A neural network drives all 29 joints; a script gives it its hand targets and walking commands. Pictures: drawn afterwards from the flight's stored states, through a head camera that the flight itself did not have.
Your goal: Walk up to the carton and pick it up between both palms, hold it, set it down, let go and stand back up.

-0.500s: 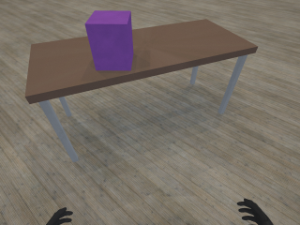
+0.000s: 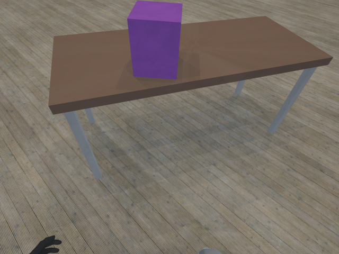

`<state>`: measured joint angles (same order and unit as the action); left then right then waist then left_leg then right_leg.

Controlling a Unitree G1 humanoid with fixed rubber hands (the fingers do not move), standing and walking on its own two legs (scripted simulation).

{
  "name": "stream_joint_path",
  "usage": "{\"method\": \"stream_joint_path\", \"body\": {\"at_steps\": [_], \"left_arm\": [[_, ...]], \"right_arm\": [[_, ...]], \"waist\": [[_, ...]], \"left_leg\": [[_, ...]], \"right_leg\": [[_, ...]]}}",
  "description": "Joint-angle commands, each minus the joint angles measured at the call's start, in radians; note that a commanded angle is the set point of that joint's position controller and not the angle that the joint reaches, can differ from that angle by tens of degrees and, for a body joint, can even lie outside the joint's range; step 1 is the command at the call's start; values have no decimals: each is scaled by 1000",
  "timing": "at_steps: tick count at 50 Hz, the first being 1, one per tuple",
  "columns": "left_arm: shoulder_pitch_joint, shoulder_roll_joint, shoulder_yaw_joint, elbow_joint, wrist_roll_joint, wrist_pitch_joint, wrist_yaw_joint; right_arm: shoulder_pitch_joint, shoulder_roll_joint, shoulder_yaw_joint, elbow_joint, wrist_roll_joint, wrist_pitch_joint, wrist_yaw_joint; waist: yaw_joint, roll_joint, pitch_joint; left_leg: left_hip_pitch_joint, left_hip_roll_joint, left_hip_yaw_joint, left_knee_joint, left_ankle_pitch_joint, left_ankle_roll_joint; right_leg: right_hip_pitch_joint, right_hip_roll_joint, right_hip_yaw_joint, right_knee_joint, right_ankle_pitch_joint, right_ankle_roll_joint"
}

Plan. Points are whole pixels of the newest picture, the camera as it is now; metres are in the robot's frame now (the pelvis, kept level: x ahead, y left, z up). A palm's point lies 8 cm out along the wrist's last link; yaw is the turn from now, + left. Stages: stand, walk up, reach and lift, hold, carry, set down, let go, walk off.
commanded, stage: walk up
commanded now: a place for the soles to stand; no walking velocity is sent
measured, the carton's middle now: (157, 40) +0.97 +0.05 +0.05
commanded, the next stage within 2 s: none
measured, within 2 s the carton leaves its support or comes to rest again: neither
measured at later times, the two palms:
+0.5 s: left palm out of the picture +0.15 +0.26 -0.03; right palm (328, 243) +0.18 -0.38 -0.07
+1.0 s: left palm (52, 214) +0.26 +0.31 -0.09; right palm (286, 193) +0.30 -0.32 -0.06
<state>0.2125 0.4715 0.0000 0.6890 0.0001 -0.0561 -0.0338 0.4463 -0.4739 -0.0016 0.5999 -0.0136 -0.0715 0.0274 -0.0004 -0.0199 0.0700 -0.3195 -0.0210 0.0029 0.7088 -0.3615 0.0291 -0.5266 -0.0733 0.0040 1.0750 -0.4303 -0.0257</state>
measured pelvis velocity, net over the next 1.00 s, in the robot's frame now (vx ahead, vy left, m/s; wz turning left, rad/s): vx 0.20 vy -0.01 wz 0.10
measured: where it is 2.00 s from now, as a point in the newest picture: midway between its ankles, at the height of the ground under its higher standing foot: outside the picture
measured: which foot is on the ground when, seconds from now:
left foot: down 0.00-0.28, up 0.30-0.78, down 0.80-1.00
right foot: up 0.00-0.20, down 0.22-0.82, up 0.84-1.00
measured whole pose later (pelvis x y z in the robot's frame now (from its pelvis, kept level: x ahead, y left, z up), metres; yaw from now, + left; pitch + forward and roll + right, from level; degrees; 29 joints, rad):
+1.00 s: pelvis +0.20 -0.01 +0.00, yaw +6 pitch -3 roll +1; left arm 0.29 0.46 0.00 0.69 0.00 -0.01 -0.04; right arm 0.40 -0.48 0.00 0.60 -0.01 -0.09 0.01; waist 0.00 -0.05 0.09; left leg -0.36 -0.04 -0.01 0.69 -0.28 0.02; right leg -0.47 -0.08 -0.05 1.05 -0.47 -0.03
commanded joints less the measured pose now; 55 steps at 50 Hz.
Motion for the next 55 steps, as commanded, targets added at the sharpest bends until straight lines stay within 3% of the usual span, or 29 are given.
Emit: {"method": "stream_joint_path", "body": {"at_steps": [1,5,9,11,12,13,14,15,17,18,20,24,26,28,31,33,35,37,38,39,40,41,42,43,45,47,48,51,55], "left_arm": [[-46,146,105,-109,24,3,-9],[-100,139,100,-110,27,0,-7],[-72,135,106,-81,25,-20,-8],[55,147,115,-37,23,-31,-4],[152,197,131,-5,32,-38,5],[232,270,158,-4,42,-48,13],[221,298,167,-16,29,-45,17],[165,280,161,-24,13,-44,10],[69,250,147,-40,13,-39,13],[67,232,137,-51,12,-41,14],[55,224,129,-63,7,-46,13],[119,238,140,-92,6,-46,3],[160,233,143,-92,3,-42,1],[160,242,142,-81,5,-35,-2],[154,251,142,-93,9,-28,-6],[149,261,143,-94,10,-23,-8],[148,259,141,-101,10,-18,-8],[101,251,136,-99,7,-5,-7],[116,226,122,-101,4,5,-4],[138,163,96,-108,7,12,-4],[147,89,75,-115,6,17,-7],[169,101,75,-107,0,31,-8],[148,179,96,-83,0,45,-6],[133,238,112,-78,8,51,-6],[103,225,113,-65,21,46,-6],[79,206,121,-62,20,45,-8],[92,194,119,-63,21,44,-7],[67,170,113,-71,30,53,1],[67,136,112,-72,30,42,17]], "right_arm": [[122,-241,-133,7,7,-39,-27],[122,-252,-133,3,5,-32,-30],[34,-247,-126,-17,1,-27,-27],[-20,-226,-114,-51,7,-24,-23],[-17,-168,-98,-54,14,-22,-20],[10,-71,-64,-66,21,-28,-17],[-7,-97,-66,-56,20,-23,-21],[-17,-195,-87,-30,12,-11,-23],[-35,-201,-88,5,18,-1,-13],[-7,-202,-95,26,14,2,-6],[18,-178,-97,47,19,11,7],[-10,-179,-102,50,25,22,21],[-55,-175,-99,22,18,22,24],[-69,-172,-95,16,22,16,25],[-88,-170,-96,6,21,12,29],[-96,-163,-90,7,21,4,34],[-98,-146,-80,0,17,-8,29],[-8,-129,-83,20,18,-26,19],[65,-152,-98,56,17,-34,9],[135,-203,-121,80,13,-39,-7],[167,-259,-137,78,-1,-42,-26],[145,-299,-142,51,-7,-44,-31],[107,-313,-143,38,12,-41,-34],[49,-330,-148,22,25,-32,-33],[37,-285,-133,15,17,-34,-34],[93,-253,-128,33,14,-45,-38],[78,-255,-126,33,15,-44,-39],[89,-243,-127,34,17,-37,-52],[39,-249,-117,11,4,-28,-64]], "waist": [[-61,141,-41],[-69,144,-74],[-35,147,-67],[41,104,-128],[86,-28,-216],[125,-244,-298],[127,-234,-271],[113,-127,-225],[65,-80,-44],[43,-85,19],[18,-106,93],[31,-149,39],[54,-89,41],[54,-135,63],[53,-135,69],[59,-146,74],[71,-176,-12],[10,-136,-90],[-12,-41,-133],[-49,80,-167],[-52,208,-138],[-17,188,-111],[-19,100,-53],[-18,113,-2],[-10,132,54],[-33,92,45],[-27,126,25],[-43,113,-64],[-22,145,-78]], "left_leg": [[249,229,-436,-279,584,171],[234,249,-432,-257,491,211],[90,239,-384,-193,472,203],[-51,198,-293,-84,423,146],[-140,117,-214,125,374,102],[-303,26,-134,390,99,53],[-504,-68,-39,475,-191,4],[-518,-2,-82,522,-154,6],[-458,47,-102,490,-67,10],[-424,50,-98,481,-26,8],[-338,38,-92,442,73,-14],[-326,27,-74,383,130,-40],[-362,32,-79,324,119,-45],[-349,45,-69,246,111,-46],[-313,51,-46,151,94,-55],[-274,74,-26,51,68,-45],[-194,67,14,-48,57,-31],[-25,44,45,-225,167,-3],[116,8,19,-324,207,-14],[268,23,-73,-287,218,-27],[342,168,-348,-305,117,10],[331,297,-669,-361,-59,83],[204,355,-766,-454,-254,114],[155,351,-781,-494,-418,179],[118,301,-632,-446,-277,188],[126,263,-534,-391,31,152],[122,244,-487,-358,157,168],[158,239,-458,-276,316,188],[66,253,-397,-168,650,206]], "right_leg": [[-170,3,11,-72,51,-4],[-146,6,-8,-161,83,-13],[48,43,-27,-328,59,-31],[339,65,-42,-484,193,-51],[552,50,-3,-554,203,-78],[727,-185,304,-639,61,-129],[772,-358,561,-724,-50,-199],[710,-385,599,-731,-150,-240],[458,-293,421,-786,-270,-198],[389,-256,366,-806,-213,-150],[259,-187,232,-838,-111,-107],[335,-184,191,-852,-133,-142],[396,-202,184,-855,-121,-162],[386,-201,145,-851,-109,-178],[404,-206,124,-845,-85,-193],[422,-212,95,-800,-17,-195],[490,-210,58,-682,218,-198],[456,-197,-7,-520,399,-160],[413,-141,-54,-328,402,-120],[264,-99,-59,-153,274,-72],[40,-5,-73,-40,-20,-42],[-116,49,-11,29,-111,-27],[-104,31,50,41,-86,-25],[-131,11,58,80,-105,-20],[-131,-22,46,47,-64,-18],[-124,-32,55,-7,-7,-16],[-107,-32,44,-29,7,-5],[-83,-15,26,-94,-3,-2],[37,5,0,-173,40,-16]]}}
